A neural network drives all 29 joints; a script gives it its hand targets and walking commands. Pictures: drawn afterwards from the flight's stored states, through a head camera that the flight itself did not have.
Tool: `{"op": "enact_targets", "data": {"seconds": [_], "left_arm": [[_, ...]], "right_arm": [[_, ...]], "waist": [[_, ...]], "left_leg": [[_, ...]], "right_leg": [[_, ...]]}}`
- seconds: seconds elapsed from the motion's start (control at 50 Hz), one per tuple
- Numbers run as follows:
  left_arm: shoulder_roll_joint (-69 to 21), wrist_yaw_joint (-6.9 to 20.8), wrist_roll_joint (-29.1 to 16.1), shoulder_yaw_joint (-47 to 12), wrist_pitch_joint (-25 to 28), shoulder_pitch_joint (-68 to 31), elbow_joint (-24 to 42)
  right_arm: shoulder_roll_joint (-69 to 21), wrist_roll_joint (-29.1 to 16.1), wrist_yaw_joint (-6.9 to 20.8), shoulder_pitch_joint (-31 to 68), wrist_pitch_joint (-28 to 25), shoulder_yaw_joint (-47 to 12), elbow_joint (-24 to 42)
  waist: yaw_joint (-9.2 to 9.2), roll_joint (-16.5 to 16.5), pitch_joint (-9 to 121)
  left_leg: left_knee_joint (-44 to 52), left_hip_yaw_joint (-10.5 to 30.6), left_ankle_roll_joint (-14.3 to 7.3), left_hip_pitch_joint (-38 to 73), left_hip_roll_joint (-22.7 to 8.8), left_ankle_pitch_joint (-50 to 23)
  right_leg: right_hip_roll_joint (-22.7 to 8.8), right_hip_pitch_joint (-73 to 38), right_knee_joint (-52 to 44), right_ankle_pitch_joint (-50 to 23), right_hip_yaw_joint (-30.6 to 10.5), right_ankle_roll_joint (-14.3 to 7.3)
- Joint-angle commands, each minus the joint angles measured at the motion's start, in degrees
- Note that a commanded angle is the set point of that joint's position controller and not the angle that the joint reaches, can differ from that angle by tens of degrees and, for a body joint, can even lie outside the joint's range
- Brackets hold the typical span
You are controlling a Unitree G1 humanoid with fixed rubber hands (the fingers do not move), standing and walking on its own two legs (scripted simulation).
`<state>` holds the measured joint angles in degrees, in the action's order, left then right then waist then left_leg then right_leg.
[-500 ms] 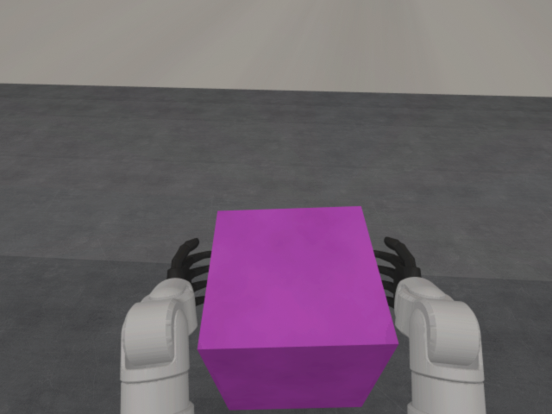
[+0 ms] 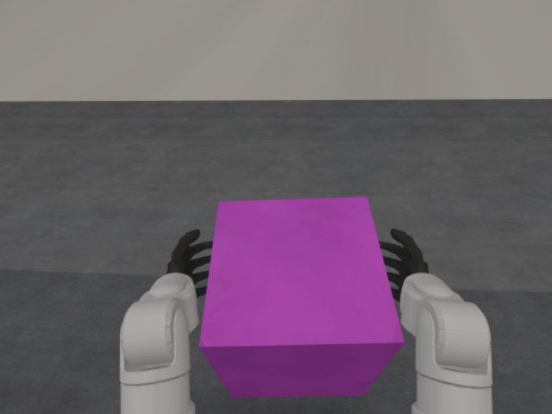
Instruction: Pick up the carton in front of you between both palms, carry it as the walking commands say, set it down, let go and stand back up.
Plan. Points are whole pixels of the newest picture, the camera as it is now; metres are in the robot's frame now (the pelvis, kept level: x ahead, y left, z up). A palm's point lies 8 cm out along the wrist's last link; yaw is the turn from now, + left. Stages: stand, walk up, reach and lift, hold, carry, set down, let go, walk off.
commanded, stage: carry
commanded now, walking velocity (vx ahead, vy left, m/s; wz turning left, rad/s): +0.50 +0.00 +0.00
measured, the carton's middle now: (295, 304) +0.28 +0.00 +0.03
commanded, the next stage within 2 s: none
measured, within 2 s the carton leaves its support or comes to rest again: neither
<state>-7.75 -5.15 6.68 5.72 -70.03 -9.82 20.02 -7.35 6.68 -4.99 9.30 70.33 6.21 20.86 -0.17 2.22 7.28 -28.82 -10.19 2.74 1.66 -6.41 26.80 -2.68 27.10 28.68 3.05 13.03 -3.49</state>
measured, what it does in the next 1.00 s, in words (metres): walks ahead: left foot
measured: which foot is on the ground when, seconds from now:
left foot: down 0.00-0.00, up 0.02-0.36, down 0.38-1.00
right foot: down 0.00-1.00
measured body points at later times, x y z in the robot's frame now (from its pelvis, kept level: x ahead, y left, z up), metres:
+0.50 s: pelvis +0.24 +0.01 +0.01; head +0.23 +0.02 +0.46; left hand +0.52 +0.15 +0.09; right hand +0.52 -0.15 +0.10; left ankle +0.30 +0.10 -0.72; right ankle +0.12 -0.10 -0.72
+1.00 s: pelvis +0.26 -0.01 +0.01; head +0.25 -0.02 +0.46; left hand +0.55 +0.12 +0.08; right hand +0.53 -0.18 +0.08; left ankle +0.30 +0.10 -0.72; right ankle +0.12 -0.09 -0.72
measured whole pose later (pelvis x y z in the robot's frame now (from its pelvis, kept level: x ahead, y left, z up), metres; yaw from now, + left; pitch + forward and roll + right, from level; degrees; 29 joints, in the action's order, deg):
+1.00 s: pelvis +0.26 -0.01 +0.01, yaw -4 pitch +4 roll +1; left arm -7.6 -4.0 8.1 6.4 -66.4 -9.0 14.2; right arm -7.6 8.0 -4.6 8.8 66.5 5.7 14.5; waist -0.2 -1.0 6.9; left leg -32.1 -11.2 -0.7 -22.0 -3.8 13.3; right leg -3.6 5.5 29.1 26.3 9.7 0.6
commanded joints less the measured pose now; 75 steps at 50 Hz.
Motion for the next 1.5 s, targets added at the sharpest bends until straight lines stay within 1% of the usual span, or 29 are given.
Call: {"op": "enact_targets", "data": {"seconds": [0.0,0.02,0.04,0.06,0.08,0.1,0.14,0.24,0.3,0.34,0.36,0.38,0.4,0.42,0.46,0.5,0.6,0.64,0.68,0.72,0.74,0.8,0.84,0.94,1.04,1.12,1.28,1.42,1.48], "left_arm": [[-47.79,14.59,-22.49,-37.75,-0.8,-22.38,-1.68],[-49.48,14.81,-23.1,-38.01,-0.58,-23.34,-0.49],[-51.94,15.01,-23.74,-38.6,-0.13,-24.75,0.14],[-53.86,15.24,-24.22,-38.98,0.39,-26.15,0.95],[-55.09,15.47,-24.6,-39.43,0.92,-27.04,1.67],[-55.59,15.6,-24.92,-39.64,1.32,-27.55,2.26],[-55.29,15.96,-25.52,-40.01,1.71,-26.49,3.68],[-51.93,16.13,-25.29,-39.66,1.49,-23.4,5.49],[-50.09,15.65,-23.35,-38.91,0.78,-21.02,3.98],[-49.57,15.43,-22.44,-38.68,0.3,-21.19,2.7],[-49.29,15.32,-22.03,-38.62,0.11,-21.44,1.76],[-48.87,15.18,-21.74,-38.63,-0.22,-21.91,0.96],[-48.67,15.01,-21.61,-39.15,-0.82,-22.62,1.09],[-48.81,15.12,-21.64,-39.62,-1.15,-23.43,0.98],[-51.46,15.55,-22.96,-40.77,-0.86,-26.75,0.67],[-53.11,15.71,-24.46,-41.59,-0.24,-29.01,1.39],[-52.75,15.25,-25.2,-41.45,0.47,-27.24,2.96],[-52.62,15.14,-24.61,-41.02,0.61,-25.38,2.43],[-52.66,15.13,-24.24,-40.8,0.75,-24.78,2.45],[-52.67,15.13,-24.02,-40.6,0.78,-24.56,2.51],[-52.55,15.14,-23.91,-40.49,0.75,-24.33,2.31],[-51.9,15.29,-23.39,-40.29,0.87,-23.25,0.93],[-51.77,15.47,-22.91,-40.33,1.28,-23.19,-0.06],[-52.08,15.9,-21.52,-40.58,3.57,-23.58,-3.27],[-51.62,16.29,-19.39,-39.6,7.98,-24.05,-6.44],[-50.92,16.09,-18.17,-38.97,11.59,-25.09,-7.15],[-46.99,15.77,-11.62,-32.1,19.38,-23.58,-16.0],[-48.51,16.35,-6.11,-24.62,28.49,-28.67,-26.92],[-50.52,16.84,-4.96,-23.28,32.0,-30.97,-30.36]], "right_arm": [[-46.74,-23.74,14.57,27.88,1.82,-40.73,3.21],[-49.04,-24.17,14.7,28.58,1.3,-41.34,2.11],[-50.67,-24.33,14.86,29.25,0.61,-41.42,2.27],[-52.4,-24.41,14.85,29.76,-0.08,-41.7,2.2],[-53.48,-24.31,14.7,29.48,-0.76,-41.96,2.29],[-54.97,-24.28,14.46,29.35,-1.28,-42.53,2.35],[-55.88,-23.47,13.74,27.22,-2.27,-42.65,2.78],[-53.72,-22.47,12.33,25.04,-2.39,-42.75,5.67],[-51.51,-22.83,12.9,24.54,-0.99,-42.43,5.29],[-50.47,-22.88,13.77,24.17,-0.12,-41.93,3.95],[-49.89,-22.92,14.22,24.25,0.34,-41.47,3.17],[-49.07,-22.87,14.61,24.75,0.71,-40.86,2.01],[-49.28,-22.46,15.0,23.81,0.6,-40.1,-1.17],[-50.31,-22.34,15.23,21.99,0.2,-39.44,-3.54],[-53.19,-22.7,15.44,23.83,-0.51,-39.25,-4.09],[-54.69,-22.89,15.3,25.29,-1.2,-39.32,-3.29],[-53.93,-22.81,14.0,25.71,-1.88,-39.8,0.35],[-53.64,-22.68,13.87,25.08,-1.79,-40.31,0.9],[-53.61,-22.9,13.98,25.25,-1.78,-40.9,1.49],[-53.56,-23.21,14.13,25.51,-1.71,-41.33,1.77],[-53.44,-23.25,14.19,25.32,-1.66,-41.45,1.59],[-52.77,-22.95,14.3,24.52,-1.71,-41.7,0.57],[-52.71,-22.76,14.49,24.93,-1.99,-42.03,-0.15],[-53.11,-21.62,15.17,25.21,-4.03,-42.25,-3.79],[-52.48,-19.06,15.56,24.76,-8.4,-40.75,-7.39],[-51.42,-17.97,15.64,26.07,-11.91,-39.89,-8.0],[-47.34,-11.27,15.42,24.29,-19.83,-32.69,-16.51],[-48.51,-5.63,16.17,29.52,-28.9,-24.86,-27.37],[-50.6,-4.47,16.68,31.88,-32.47,-23.61,-30.75]], "waist": [[2.27,-22.19,16.62],[1.56,-17.29,15.57],[1.5,-12.73,15.72],[1.25,-7.4,15.41],[0.97,-5.99,15.23],[0.84,-7.48,15.55],[0.72,-9.21,15.99],[0.62,-12.41,14.65],[1.03,-11.66,13.37],[0.33,-8.4,11.43],[0.32,-6.81,11.59],[0.72,-1.02,14.17],[0.19,4.51,17.1],[-0.1,7.72,17.3],[0.37,6.13,16.32],[0.24,5.47,16.37],[0.27,-1.64,20.46],[0.27,-2.15,20.71],[0.3,-1.53,19.91],[0.37,-1.16,18.23],[0.35,-1.64,17.56],[0.44,-5.29,16.44],[0.54,-6.2,15.14],[0.44,-4.82,13.07],[0.35,-4.45,11.47],[0.36,-3.66,10.6],[0.26,-2.94,9.31],[0.35,-2.7,8.22],[0.36,-2.61,8.75]], "left_leg": [[-37.93,2.65,-0.34,-37.26,7.56,-0.12],[-44.07,8.4,-2.15,-40.09,4.33,1.61],[-44.68,9.39,-3.41,-39.93,2.17,0.22],[-41.07,10.0,-3.73,-38.43,0.22,-3.08],[-35.97,9.94,-3.37,-36.19,-0.92,-5.9],[-32.38,8.22,-3.01,-33.88,-0.2,-7.63],[-25.73,5.85,-2.11,-31.64,1.47,-8.43],[-7.75,1.9,-1.51,-27.09,4.17,-18.57],[-0.07,0.36,-1.51,-22.64,4.62,-26.55],[10.95,-0.85,-1.28,-15.14,4.04,-36.76],[10.83,1.34,-1.63,-8.24,0.8,-43.92],[4.44,7.83,-3.64,0.42,-6.8,-66.62],[1.2,12.59,-9.19,7.31,-11.72,-74.37],[3.45,15.2,-11.23,5.78,-12.79,-69.98],[4.39,12.39,-10.13,2.38,-9.82,-62.93],[1.82,8.8,-7.6,1.32,-6.58,-60.2],[-3.53,5.6,-7.6,-2.3,-4.22,-62.09],[-3.9,5.23,-7.82,-2.25,-4.0,-64.08],[-3.49,5.49,-8.14,-1.88,-4.11,-65.44],[-3.12,5.72,-8.02,-2.96,-3.9,-62.78],[-3.24,5.51,-7.68,-4.48,-3.47,-59.56],[-4.25,3.48,-5.95,-11.15,-1.65,-48.14],[-4.49,2.43,-5.07,-12.66,-0.76,-44.08],[-4.64,2.92,-5.0,-11.61,-1.74,-44.98],[-4.41,2.96,-4.83,-12.96,-2.07,-37.72],[-3.26,3.56,-5.02,-11.81,-2.73,-36.74],[-1.08,4.33,-4.97,-12.26,-3.06,-33.0],[0.61,4.65,-4.67,-12.85,-2.92,-27.81],[0.88,4.71,-4.58,-12.65,-2.82,-27.15]], "right_leg": [[-22.17,-43.58,-15.92,8.28,-43.05,-9.66],[-21.9,-41.69,-14.15,-4.38,-37.03,-9.38],[-20.08,-38.53,-11.48,-15.64,-30.2,-8.12],[-18.72,-34.92,-10.8,-21.45,-24.51,-6.15],[-17.14,-32.09,-11.85,-22.51,-19.99,-4.19],[-15.82,-30.6,-12.35,-23.76,-16.29,-2.89],[-14.48,-29.58,-12.64,-26.31,-11.76,-3.07],[-11.63,-28.88,-10.12,-34.64,-3.85,-2.59],[-10.24,-28.28,-7.1,-29.34,-2.41,-1.24],[-8.47,-25.1,-1.95,-21.38,-1.43,1.55],[-7.95,-20.54,0.09,-14.22,-2.13,3.1],[-6.14,-14.8,3.82,-0.75,-3.05,5.31],[-4.5,-10.03,3.79,12.54,-6.29,6.26],[-3.43,-9.17,3.53,19.44,-6.68,6.35],[-3.02,-12.95,-3.74,18.31,-7.44,5.96],[-3.42,-15.98,-7.55,10.47,-7.27,5.94],[-5.34,-20.76,-0.17,-14.01,-7.48,5.9],[-5.11,-19.9,1.09,-15.19,-7.24,6.15],[-4.46,-18.76,-0.42,-11.12,-7.02,6.35],[-4.3,-19.26,-3.37,-9.0,-7.05,6.28],[-4.61,-20.57,-3.84,-11.48,-7.12,6.14],[-7.01,-25.4,-0.72,-26.8,-7.25,5.48],[-7.73,-25.07,0.02,-30.88,-7.04,4.99],[-7.17,-21.87,-0.2,-23.28,-5.97,4.8],[-8.05,-21.14,-0.64,-18.62,-5.82,3.8],[-7.43,-18.71,-1.58,-9.47,-5.86,3.32],[-6.81,-15.99,-3.47,1.4,-6.7,2.91],[-6.59,-13.73,-4.81,7.94,-7.47,2.25],[-6.47,-13.57,-4.69,8.89,-7.72,1.99]]}}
